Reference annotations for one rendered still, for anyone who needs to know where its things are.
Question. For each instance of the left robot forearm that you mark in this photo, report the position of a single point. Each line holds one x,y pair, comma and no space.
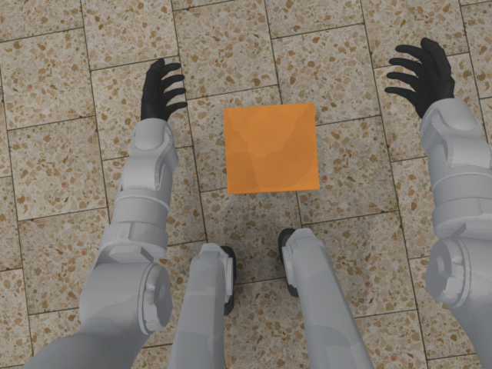
137,230

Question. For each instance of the right robot hand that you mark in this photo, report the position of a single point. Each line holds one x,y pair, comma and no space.
434,80

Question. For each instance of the right robot upper arm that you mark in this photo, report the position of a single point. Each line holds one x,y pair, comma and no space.
459,274

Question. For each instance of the left robot thigh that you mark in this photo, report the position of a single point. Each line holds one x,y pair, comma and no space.
199,335

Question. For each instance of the left robot shin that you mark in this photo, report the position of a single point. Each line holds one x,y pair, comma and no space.
209,247

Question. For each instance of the right robot forearm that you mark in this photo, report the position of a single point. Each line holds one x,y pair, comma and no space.
460,169

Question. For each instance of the left robot hand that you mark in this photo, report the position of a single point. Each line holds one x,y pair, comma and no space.
154,100

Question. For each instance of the carton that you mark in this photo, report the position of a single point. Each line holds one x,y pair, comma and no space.
271,148

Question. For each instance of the left robot upper arm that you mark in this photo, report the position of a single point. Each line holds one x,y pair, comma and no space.
122,305

